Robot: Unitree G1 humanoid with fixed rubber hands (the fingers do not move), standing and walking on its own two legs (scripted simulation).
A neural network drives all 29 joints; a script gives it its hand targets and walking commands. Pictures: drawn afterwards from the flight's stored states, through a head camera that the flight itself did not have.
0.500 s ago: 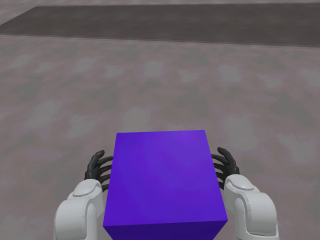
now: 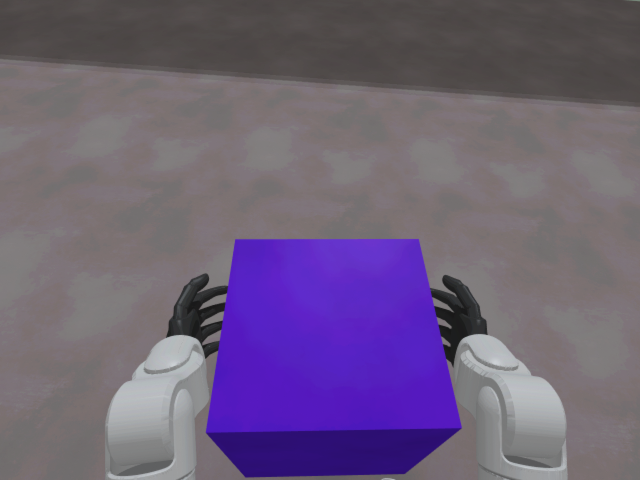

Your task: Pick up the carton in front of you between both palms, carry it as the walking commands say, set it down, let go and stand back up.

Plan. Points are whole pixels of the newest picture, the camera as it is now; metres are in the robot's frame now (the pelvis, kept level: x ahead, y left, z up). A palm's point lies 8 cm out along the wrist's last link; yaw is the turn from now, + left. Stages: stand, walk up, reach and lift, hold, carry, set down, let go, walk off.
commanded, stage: carry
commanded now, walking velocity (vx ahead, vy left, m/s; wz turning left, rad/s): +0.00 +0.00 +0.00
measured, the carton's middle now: (326, 365) +0.26 -0.01 +0.01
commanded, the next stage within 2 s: none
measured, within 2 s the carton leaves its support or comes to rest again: neither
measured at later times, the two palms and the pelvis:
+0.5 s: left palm (214, 242) +0.43 +0.14 +0.05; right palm (419, 234) +0.44 -0.15 +0.05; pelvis +0.17 -0.02 -0.02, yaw +3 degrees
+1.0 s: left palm (206, 260) +0.43 +0.16 +0.01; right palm (400, 251) +0.45 -0.13 +0.01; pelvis +0.15 +0.00 -0.02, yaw +3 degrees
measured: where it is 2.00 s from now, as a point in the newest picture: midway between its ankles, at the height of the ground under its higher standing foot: outside the picture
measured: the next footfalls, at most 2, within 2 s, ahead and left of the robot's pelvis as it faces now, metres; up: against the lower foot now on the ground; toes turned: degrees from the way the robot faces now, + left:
right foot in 0.14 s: +0.23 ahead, -0.13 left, +0.00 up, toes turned +22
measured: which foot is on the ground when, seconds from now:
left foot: down 0.00-1.00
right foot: up 0.00-0.12, down 0.14-1.00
